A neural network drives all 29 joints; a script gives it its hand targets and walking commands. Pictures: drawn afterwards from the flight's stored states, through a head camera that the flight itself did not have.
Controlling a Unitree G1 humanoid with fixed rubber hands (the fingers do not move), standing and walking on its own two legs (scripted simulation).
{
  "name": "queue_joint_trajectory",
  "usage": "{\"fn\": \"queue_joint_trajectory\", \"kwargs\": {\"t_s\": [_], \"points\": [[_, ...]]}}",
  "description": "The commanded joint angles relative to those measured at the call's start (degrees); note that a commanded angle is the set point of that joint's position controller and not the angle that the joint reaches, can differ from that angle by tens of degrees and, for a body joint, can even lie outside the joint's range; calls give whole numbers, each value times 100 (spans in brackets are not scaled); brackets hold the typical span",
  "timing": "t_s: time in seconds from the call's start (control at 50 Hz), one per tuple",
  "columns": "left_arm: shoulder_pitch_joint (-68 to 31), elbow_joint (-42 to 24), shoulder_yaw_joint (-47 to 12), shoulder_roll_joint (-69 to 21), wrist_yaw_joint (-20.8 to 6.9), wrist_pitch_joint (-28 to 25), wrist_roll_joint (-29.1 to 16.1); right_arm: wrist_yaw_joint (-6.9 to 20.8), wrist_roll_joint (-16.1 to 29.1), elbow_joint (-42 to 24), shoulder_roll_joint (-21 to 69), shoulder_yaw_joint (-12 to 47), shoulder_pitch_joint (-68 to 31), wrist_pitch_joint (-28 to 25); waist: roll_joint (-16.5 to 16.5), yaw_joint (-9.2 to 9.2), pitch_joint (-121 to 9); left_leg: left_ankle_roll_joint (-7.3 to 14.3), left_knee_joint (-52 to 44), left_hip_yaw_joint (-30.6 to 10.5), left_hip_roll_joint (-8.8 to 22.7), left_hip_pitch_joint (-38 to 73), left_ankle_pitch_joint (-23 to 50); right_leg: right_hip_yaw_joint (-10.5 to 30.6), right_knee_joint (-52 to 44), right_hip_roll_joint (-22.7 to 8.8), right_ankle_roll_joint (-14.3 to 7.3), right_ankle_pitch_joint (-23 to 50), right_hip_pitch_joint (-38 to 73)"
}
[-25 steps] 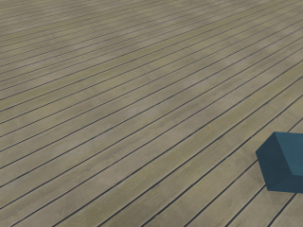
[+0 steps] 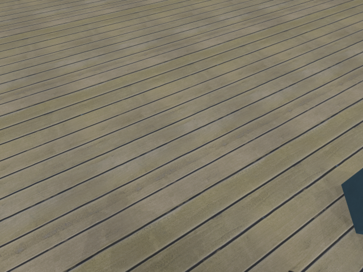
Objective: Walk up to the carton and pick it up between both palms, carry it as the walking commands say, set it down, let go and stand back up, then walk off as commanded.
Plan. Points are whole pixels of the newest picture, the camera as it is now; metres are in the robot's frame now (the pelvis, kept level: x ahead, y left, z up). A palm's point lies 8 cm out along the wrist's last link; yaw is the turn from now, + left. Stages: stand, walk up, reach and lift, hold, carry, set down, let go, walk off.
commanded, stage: stand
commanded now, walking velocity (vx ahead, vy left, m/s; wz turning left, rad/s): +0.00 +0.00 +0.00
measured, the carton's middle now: out of the picture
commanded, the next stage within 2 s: none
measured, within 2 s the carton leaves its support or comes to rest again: neither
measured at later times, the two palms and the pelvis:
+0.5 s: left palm out of the picture +0.02 +0.30 -0.13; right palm out of the picture +0.01 -0.16 -0.13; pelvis -0.01 +0.07 +0.01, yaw +0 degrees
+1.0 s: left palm out of the picture -0.04 +0.27 -0.14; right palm out of the picture -0.03 -0.15 -0.14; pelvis -0.01 +0.06 +0.01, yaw +0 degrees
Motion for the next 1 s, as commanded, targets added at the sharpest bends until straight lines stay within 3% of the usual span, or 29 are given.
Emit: {"fn": "queue_joint_trajectory", "kwargs": {"t_s": [0.0, 0.02, 0.04, 0.06, 0.08, 0.1, 0.14, 0.18, 0.28, 0.32, 0.34, 0.36, 0.38, 0.4, 0.44, 0.58, 0.98], "points": [[265, -346, -68, -73, -124, 27, 100, -109, -50, 105, -992, -154, 1304, -255, 1449, -417, -797, 242, -1222, -1468, 1660, 1890, 1759, -180, 2035, 390, -348, -2279, -1541], [-7, -462, -140, -140, -20, 147, -111, -205, -24, 98, -1439, -245, 1073, -285, 2421, -577, -826, 895, -1350, -1489, 1824, 522, 1789, 610, 2543, 659, -491, -2365, -1240], [-290, -498, -89, 230, -9, 196, -150, -246, -48, 43, -970, -117, 656, -290, 1771, -462, -440, 993, -1513, -1302, 1530, 121, 1013, 857, 2999, 643, -546, -2030, -1244], [-283, -471, -44, 343, -44, 188, -156, -277, -28, -25, -704, -6, 241, -278, 1475, -252, -226, 899, -1548, -1027, 1235, -54, 798, 840, 3160, 693, -600, -1578, -1295], [-33, -328, -20, 400, -74, 162, -142, -299, -28, -108, -597, 42, -65, -270, 1255, -61, -270, 837, -1443, -829, 1028, 100, 1011, 782, 3239, 647, -588, -1181, -1245], [129, -234, -16, 387, -108, 155, -76, -345, 33, -162, -502, 75, -154, -300, 1161, 7, -326, 908, -1357, -715, 983, 175, 1488, 598, 3320, 572, -531, -911, -1154], [249, -116, -59, 242, -138, 150, -36, -364, 56, -96, -317, 149, 3, -374, 916, -26, -474, 1049, -1292, -674, 1006, 296, 1925, 471, 3201, 559, -412, -789, -923], [50, -136, -121, 102, -131, 175, -66, -396, 40, 49, -285, 178, 214, -438, 860, -137, -358, 1129, -1299, -814, 1100, 428, 1815, 446, 2512, 557, -343, -881, -822], [-213, -78, -208, -30, -46, 207, -168, -427, 44, 346, -361, 172, 498, -441, 968, -323, -187, 1330, -1310, -1254, 1169, 655, 1443, 354, 661, 836, -460, -1166, -222], [-28, 77, -241, -95, -33, 141, -193, -424, 72, 428, -332, 180, 451, -442, 740, -216, -229, 1271, -1206, -1286, 1121, 667, 1617, 401, -332, 842, -565, -467, 249], [140, 194, -267, -144, -25, 88, -189, -413, 108, 467, -327, 175, 423, -440, 561, -119, -270, 1111, -1131, -1218, 1045, 526, 1577, 435, -1117, 771, -593, 380, 740], [248, 266, -261, -26, -15, 19, -129, -391, 151, 489, -256, 187, 491, -453, 373, -122, -385, 863, -1130, -1175, 910, 223, 1229, 684, -1416, 506, -586, 880, 1329], [211, 244, -287, 103, -20, -50, -61, -360, 187, 489, -132, 200, 569, -474, 40, -238, -434, 698, -1041, -973, 680, -72, 884, 1099, -1377, 73, -616, 1076, 1691], [-190, 316, -305, 101, -70, -76, -148, -343, 186, 557, 40, 210, 653, -463, -618, -476, 14, 624, -1310, -577, 257, 310, 731, 1071, -1249, 73, -679, 951, 734], [-234, 330, -381, -201, -109, -158, -166, -354, 119, 710, -112, 159, 587, -452, -376, -328, -21, 652, -1136, -533, 257, 762, 898, 871, -1386, 263, -615, 655, 481], [10, 597, -429, -254, -51, -188, -180, -355, 97, 1029, 95, 213, 788, -465, 61, -347, 32, 645, -1186, -581, 266, 629, 714, 796, -1414, 400, -647, 408, 528], [537, 994, -576, -521, -6, -215, -175, -408, 107, 1352, 297, 318, 1138, -485, 58, -387, 114, 699, -1095, -596, 254, 524, 668, 731, -1294, 464, -671, 486, 359]]}}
